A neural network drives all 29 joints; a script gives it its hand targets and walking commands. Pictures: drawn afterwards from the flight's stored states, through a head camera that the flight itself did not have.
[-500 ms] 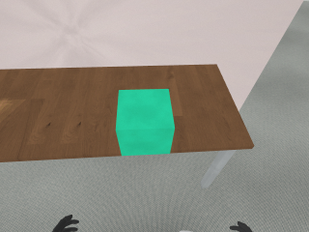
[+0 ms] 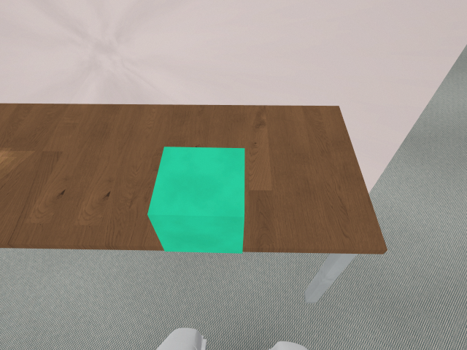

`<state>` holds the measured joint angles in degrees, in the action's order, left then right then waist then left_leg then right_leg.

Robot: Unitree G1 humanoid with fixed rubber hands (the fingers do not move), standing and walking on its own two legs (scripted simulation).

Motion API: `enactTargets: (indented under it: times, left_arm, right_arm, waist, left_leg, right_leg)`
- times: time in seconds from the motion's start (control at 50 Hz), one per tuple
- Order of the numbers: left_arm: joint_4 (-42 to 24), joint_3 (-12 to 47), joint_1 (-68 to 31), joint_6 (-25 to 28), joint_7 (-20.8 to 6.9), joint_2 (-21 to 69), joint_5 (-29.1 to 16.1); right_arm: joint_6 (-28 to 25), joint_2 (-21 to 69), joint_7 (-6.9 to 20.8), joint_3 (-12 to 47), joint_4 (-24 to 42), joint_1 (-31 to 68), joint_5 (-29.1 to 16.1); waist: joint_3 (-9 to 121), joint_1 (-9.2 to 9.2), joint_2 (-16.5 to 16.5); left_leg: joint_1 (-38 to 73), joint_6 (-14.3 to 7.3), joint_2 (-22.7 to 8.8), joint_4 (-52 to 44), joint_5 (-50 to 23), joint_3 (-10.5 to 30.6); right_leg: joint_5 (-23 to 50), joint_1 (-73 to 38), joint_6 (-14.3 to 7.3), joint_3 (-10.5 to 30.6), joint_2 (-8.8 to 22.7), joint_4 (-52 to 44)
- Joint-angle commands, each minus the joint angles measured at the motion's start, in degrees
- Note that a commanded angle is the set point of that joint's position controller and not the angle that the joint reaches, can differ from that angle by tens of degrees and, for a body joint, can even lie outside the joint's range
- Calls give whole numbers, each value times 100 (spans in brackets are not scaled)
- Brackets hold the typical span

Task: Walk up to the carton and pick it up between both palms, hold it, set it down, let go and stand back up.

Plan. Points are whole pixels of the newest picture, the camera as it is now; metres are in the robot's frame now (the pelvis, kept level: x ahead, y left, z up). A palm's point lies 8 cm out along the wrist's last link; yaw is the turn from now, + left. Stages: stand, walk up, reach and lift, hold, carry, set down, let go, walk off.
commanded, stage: walk up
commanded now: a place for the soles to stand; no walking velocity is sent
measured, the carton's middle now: (203, 200) +0.42 +0.08 -0.07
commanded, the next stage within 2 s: none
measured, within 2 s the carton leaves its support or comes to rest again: neither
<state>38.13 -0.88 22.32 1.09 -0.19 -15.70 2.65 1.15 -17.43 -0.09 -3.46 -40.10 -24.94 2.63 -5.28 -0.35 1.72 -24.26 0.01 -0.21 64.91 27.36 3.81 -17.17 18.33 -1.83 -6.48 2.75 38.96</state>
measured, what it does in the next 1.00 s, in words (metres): steps on the spot: left foot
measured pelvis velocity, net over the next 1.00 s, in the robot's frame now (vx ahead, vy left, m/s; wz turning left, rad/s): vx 0.05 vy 0.02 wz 0.13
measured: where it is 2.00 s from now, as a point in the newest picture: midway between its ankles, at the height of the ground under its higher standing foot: outside the picture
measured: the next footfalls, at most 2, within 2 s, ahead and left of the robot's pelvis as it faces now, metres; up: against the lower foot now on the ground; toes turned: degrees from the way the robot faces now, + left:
left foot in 0.22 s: +0.12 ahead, +0.12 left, +0.00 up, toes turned +3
left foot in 1.30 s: +0.09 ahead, +0.21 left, +0.00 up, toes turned -3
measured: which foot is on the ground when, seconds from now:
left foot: up 0.00-0.20, down 0.22-1.00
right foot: down 0.00-1.00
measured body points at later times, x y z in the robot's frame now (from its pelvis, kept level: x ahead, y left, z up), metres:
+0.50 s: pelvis +0.05 +0.01 +0.01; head +0.06 +0.01 +0.46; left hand +0.12 +0.27 -0.10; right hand +0.21 -0.23 -0.10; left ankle +0.08 +0.12 -0.72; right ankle +0.04 -0.10 -0.72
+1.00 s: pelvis +0.05 +0.02 +0.01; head +0.07 +0.03 +0.46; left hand +0.10 +0.29 -0.11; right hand +0.18 -0.23 -0.11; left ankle +0.08 +0.12 -0.72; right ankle +0.04 -0.11 -0.72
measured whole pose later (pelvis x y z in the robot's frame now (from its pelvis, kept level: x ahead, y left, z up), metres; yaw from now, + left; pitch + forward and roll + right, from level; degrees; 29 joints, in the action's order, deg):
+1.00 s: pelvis +0.05 +0.02 +0.01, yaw +7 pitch -1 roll -1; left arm 40.0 0.6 18.8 -0.5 0.1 -16.6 0.4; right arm 1.0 -14.8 0.9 -0.9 -41.8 -16.0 -0.1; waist -2.7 0.1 0.3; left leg -19.1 -1.8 3.0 33.9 13.8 3.6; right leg -19.7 11.1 1.2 -11.5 5.2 32.3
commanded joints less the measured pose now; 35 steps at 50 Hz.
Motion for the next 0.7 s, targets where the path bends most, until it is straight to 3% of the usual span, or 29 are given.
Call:
enactTargets:
  times: [0.0,0.06,0.1,0.12,0.18,0.2,0.22,0.24,0.26,0.3,0.36,0.44,0.68]
  left_arm:
    - [-405,-248,32,160,136,-971,-4]
    - [-352,-190,49,178,144,-956,-46]
    - [-379,-177,99,112,131,-1018,-94]
    - [-408,-173,127,72,123,-1063,-125]
    - [-568,-113,-15,-31,97,-1112,-242]
    - [-640,-42,17,-23,71,-1010,-277]
    - [-673,30,189,-6,56,-831,-304]
    - [-625,84,373,-59,77,-611,-362]
    - [-589,52,327,-122,103,-620,-297]
    - [-528,-19,214,-92,70,-715,-240]
    - [-446,-95,92,46,36,-917,-233]
    - [-484,-72,-53,84,42,-851,-249]
    - [-457,-98,-299,-33,44,-841,-234]
  right_arm:
    - [-118,-336,49,-83,471,-356,-38]
    - [-80,-178,37,4,499,-31,-92]
    - [-68,-131,20,37,516,214,-116]
    - [-59,-138,15,44,530,347,-125]
    - [-86,-301,5,19,566,522,-135]
    - [-113,-526,-3,-24,599,561,-97]
    - [-127,-756,-14,-82,627,619,-100]
    - [-113,-901,-16,-101,605,835,-245]
    - [-92,-860,-7,-66,557,965,-319]
    - [-52,-638,10,41,554,1287,-329]
    - [-84,-468,65,92,457,1233,-287]
    - [-179,-497,87,81,378,1184,-287]
    - [-166,-616,90,51,351,1072,-287]
  waist:
    - [-62,62,-738]
    - [165,25,-939]
    - [370,-37,-1099]
    - [437,-67,-1147]
    - [493,96,-868]
    - [622,125,-558]
    - [848,88,-25]
    - [1105,2,401]
    - [919,23,489]
    - [489,-36,306]
    - [396,23,13]
    - [715,40,-11]
    - [597,3,-63]
  left_leg:
    - [-436,144,-228,-251,-432,127]
    - [39,133,-224,-1211,-577,-78]
    - [364,52,-116,-1783,-733,-357]
    - [504,7,-43,-1997,-868,-464]
    - [1341,-204,-37,-3233,-2169,-421]
    - [1704,-332,-331,-3250,-2796,6]
    - [1956,-546,-874,-3382,-3366,649]
    - [1399,-1062,-1275,-3668,-3131,1239]
    - [827,-1221,-1256,-3944,-2237,1333]
    - [477,-832,-830,-3956,-1745,933]
    - [790,-413,-393,-3536,-2181,428]
    - [1104,-415,-419,-3429,-2941,416]
    - [619,-426,-316,-3649,-2523,661]
  right_leg:
    - [809,-107,-1094,1727,1612,-2233]
    - [3116,-272,-1035,978,1471,-1617]
    - [3840,-422,-884,763,1361,-1203]
    - [3847,-433,-827,778,1351,-1080]
    - [2692,96,-464,798,1281,-794]
    - [1957,345,-251,783,1178,-690]
    - [869,440,-22,519,815,-398]
    - [-357,-71,170,277,206,-74]
    - [-800,-407,169,335,104,-195]
    - [-462,-481,107,491,244,-943]
    - [7,-258,-20,663,625,-1455]
    - [455,-458,-34,443,632,-1388]
    - [22,-775,-66,264,620,-1307]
